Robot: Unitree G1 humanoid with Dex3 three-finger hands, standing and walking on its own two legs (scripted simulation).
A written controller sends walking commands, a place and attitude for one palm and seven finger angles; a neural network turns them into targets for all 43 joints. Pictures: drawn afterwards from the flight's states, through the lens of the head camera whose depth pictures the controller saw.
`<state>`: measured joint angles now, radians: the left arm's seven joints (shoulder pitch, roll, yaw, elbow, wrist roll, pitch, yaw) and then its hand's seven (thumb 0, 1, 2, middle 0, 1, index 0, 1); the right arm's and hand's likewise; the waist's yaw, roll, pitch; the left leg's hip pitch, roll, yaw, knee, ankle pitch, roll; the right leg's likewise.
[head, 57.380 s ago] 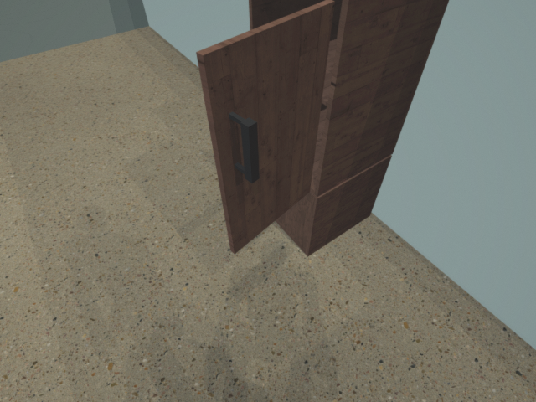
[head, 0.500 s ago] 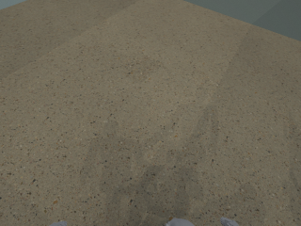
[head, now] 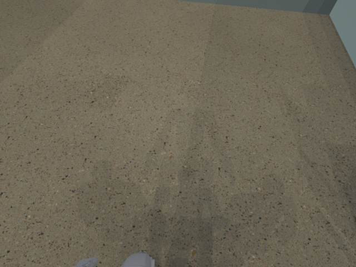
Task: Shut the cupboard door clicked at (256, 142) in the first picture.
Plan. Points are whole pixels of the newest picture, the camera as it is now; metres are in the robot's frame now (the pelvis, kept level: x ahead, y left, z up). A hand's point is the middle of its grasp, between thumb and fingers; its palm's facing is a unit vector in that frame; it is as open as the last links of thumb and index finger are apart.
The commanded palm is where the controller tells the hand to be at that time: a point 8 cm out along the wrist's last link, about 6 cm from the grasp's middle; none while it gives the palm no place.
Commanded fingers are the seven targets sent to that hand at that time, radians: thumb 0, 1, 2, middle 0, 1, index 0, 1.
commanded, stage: turn to face it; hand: left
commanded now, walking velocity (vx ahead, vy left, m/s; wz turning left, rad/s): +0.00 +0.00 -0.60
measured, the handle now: out of the picture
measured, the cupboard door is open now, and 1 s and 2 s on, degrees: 31 31 31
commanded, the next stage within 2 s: take the last steps up to it in 1.84 s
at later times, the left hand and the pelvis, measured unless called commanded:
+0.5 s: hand (119, 242) +0.19 +0.17 -0.15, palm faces -0.32 -0.92 -0.24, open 7.4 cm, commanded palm none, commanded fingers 0.00 0.90 0.90 -0.20 -0.30 -0.20 -0.30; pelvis +0.02 +0.01 +0.00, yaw -19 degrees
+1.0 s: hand (131, 236) +0.21 +0.14 -0.18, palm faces -0.52 -0.83 -0.19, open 7.4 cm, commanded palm none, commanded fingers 0.00 0.90 0.90 -0.20 -0.30 -0.20 -0.30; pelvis +0.05 +0.01 +0.00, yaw -36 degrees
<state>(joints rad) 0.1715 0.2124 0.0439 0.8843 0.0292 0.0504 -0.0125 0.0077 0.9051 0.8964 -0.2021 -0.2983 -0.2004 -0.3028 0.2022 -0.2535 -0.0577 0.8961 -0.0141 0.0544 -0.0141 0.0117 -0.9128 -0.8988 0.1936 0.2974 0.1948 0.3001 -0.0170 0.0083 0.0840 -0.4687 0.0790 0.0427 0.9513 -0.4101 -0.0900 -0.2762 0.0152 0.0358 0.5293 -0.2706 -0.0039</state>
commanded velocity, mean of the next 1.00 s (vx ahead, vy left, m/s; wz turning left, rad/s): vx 0.00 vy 0.00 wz -0.60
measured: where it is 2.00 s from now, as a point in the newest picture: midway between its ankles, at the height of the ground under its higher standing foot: outside the picture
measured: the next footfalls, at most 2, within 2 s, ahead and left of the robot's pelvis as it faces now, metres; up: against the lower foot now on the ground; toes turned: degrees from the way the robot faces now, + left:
left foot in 0.10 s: +0.07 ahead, +0.13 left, +0.00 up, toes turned +0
right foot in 0.52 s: +0.01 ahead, -0.12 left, +0.00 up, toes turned -25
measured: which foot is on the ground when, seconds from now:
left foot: up 0.00-0.08, down 0.10-0.52, up 0.54-0.90, down 0.92-1.00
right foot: down 0.00-0.10, up 0.12-0.50, down 0.52-0.92, up 0.94-1.00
